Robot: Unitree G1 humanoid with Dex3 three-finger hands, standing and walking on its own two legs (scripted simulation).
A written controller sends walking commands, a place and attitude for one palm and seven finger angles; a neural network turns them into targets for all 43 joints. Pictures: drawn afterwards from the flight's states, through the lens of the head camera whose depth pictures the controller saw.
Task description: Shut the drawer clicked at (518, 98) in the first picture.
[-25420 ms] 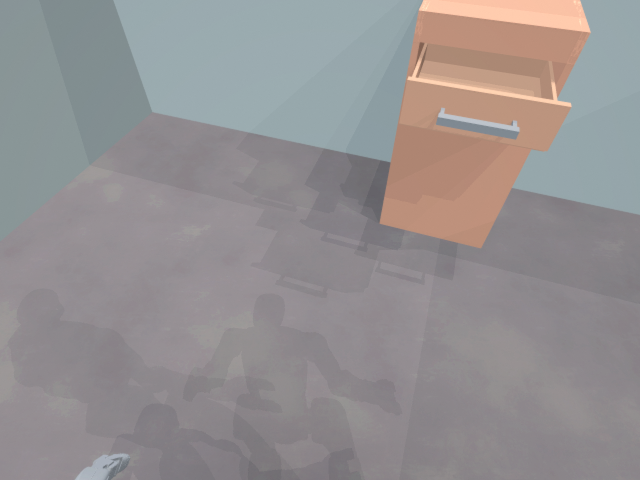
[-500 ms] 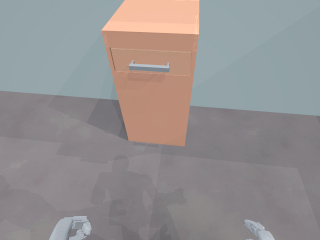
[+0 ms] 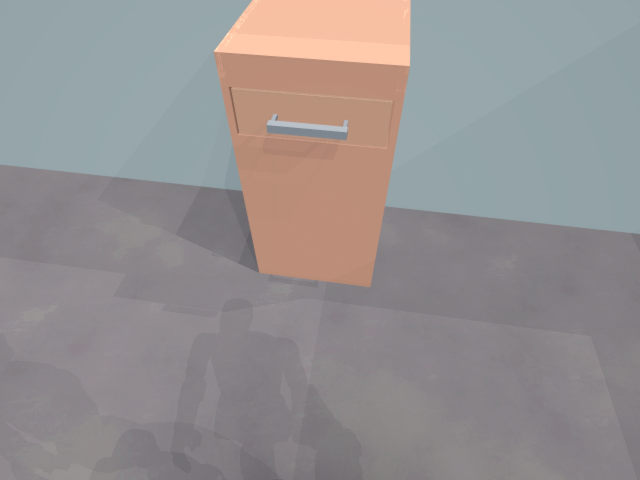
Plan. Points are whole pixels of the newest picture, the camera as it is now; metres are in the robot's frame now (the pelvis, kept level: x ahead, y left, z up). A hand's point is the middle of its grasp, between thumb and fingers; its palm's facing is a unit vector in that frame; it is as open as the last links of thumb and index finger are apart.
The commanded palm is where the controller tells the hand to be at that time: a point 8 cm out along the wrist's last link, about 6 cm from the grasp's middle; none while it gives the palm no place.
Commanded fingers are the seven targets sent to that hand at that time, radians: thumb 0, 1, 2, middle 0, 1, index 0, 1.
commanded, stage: let the arm hang, fingers relaxed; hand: left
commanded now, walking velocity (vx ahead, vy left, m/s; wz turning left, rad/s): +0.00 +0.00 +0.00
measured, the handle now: (308, 125) +0.89 +0.08 -0.07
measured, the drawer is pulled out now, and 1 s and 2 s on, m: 0.00 0.00 0.00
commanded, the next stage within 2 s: look to check the result in 0.38 s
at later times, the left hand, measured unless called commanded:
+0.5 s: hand out of the picture +0.04 +0.19 -0.17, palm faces +0.00 -0.97 -0.23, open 7.4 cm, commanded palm none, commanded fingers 0.00 0.90 0.90 -0.20 -0.30 -0.20 -0.30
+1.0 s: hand out of the picture +0.06 +0.18 -0.16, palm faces +0.00 -0.96 -0.27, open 7.4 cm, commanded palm none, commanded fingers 0.00 0.90 0.90 -0.20 -0.30 -0.20 -0.30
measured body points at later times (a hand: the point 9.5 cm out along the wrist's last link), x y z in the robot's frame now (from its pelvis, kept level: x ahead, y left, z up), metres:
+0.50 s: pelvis +0.01 -0.01 +0.00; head +0.03 -0.01 +0.45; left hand +0.04 +0.24 -0.15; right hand +0.03 -0.24 -0.16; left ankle +0.05 +0.10 -0.74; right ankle +0.01 -0.11 -0.74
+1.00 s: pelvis +0.02 -0.02 +0.00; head +0.04 -0.03 +0.45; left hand +0.06 +0.23 -0.14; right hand +0.05 -0.28 -0.16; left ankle +0.05 +0.10 -0.74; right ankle +0.01 -0.11 -0.74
